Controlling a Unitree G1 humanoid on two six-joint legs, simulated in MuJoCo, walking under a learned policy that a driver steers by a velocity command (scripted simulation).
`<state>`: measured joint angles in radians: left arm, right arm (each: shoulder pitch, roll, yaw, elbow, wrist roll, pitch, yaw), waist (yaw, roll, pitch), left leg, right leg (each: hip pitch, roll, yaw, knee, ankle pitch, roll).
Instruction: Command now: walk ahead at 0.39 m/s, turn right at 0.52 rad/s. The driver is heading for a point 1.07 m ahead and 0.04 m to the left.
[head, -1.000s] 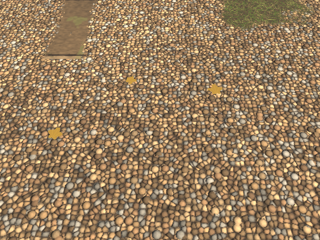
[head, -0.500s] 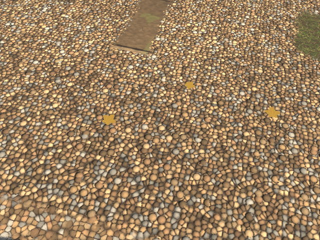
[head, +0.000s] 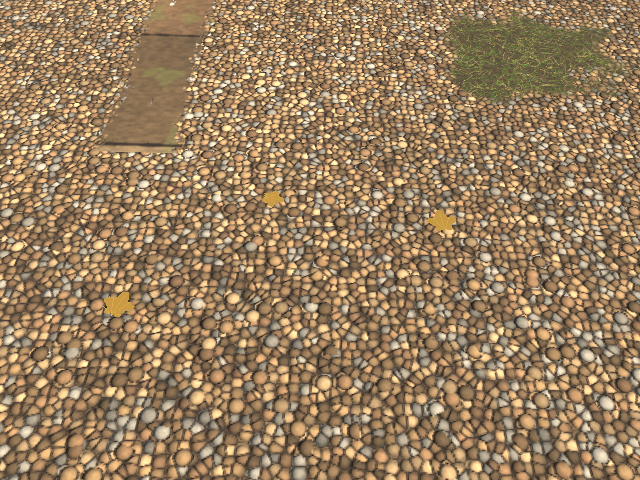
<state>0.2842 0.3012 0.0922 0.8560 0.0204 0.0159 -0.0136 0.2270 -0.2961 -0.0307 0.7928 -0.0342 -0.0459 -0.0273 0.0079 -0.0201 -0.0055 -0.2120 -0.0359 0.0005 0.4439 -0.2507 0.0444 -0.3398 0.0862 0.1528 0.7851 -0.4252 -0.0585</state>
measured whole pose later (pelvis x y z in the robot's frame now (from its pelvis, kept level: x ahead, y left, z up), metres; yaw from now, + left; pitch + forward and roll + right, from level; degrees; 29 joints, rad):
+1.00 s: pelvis +0.51 -0.04 -0.02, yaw +9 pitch +0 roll +0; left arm 0.32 0.23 0.03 0.90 0.02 -0.06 0.01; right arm 0.13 -0.26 -0.06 0.81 -0.02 -0.02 0.03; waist 0.02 -0.01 0.08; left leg -0.41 -0.10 0.09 0.61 -0.21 0.15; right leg -0.24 -0.04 -0.09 1.22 -0.42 -0.01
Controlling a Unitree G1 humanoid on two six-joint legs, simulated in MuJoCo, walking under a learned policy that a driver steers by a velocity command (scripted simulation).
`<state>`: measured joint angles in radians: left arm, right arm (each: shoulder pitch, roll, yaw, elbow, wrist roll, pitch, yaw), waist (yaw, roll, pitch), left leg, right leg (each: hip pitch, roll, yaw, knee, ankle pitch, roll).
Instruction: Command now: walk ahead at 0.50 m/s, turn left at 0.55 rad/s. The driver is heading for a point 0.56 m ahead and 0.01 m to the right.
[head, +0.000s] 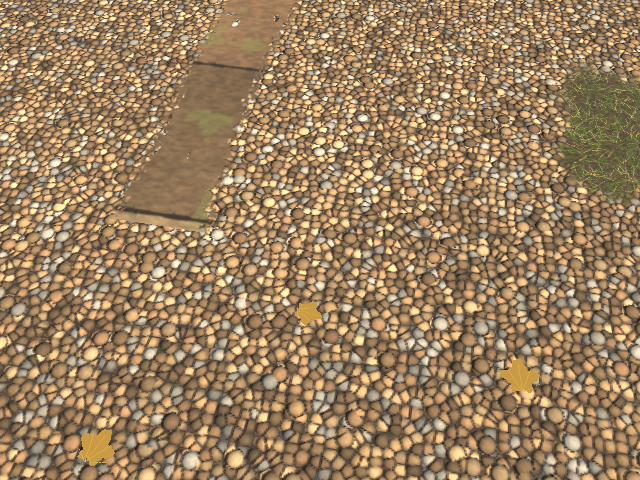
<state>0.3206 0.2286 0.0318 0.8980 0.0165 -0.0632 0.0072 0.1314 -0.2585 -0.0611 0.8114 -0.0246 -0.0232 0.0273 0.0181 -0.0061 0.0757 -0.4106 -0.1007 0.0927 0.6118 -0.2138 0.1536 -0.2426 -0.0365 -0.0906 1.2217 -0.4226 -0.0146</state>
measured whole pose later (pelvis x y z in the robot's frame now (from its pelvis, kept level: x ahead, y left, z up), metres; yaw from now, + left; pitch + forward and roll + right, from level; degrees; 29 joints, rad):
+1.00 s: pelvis +0.46 +0.00 +0.01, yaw +8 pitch -1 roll -1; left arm 0.33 0.22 0.01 0.93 0.00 -0.03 0.02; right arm 0.14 -0.20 0.01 0.86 -0.02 -0.04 -0.02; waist 0.04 -0.02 0.05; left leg -0.34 -0.04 0.03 0.50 -0.15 0.07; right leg -0.15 0.09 0.05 0.62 -0.48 -0.06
